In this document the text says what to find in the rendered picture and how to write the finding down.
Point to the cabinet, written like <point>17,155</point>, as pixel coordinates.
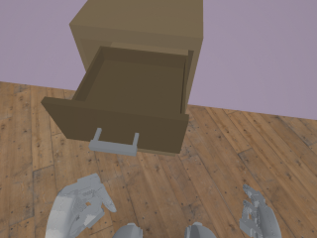
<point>160,26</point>

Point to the handle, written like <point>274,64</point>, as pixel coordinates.
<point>113,148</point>

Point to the drawer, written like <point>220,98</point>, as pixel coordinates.
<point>125,92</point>

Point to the robot left thigh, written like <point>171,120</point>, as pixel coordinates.
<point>129,231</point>

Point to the robot right hand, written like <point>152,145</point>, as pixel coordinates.
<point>263,223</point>

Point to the robot left hand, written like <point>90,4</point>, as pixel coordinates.
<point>70,203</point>

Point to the right robot shin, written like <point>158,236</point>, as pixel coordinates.
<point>197,223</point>

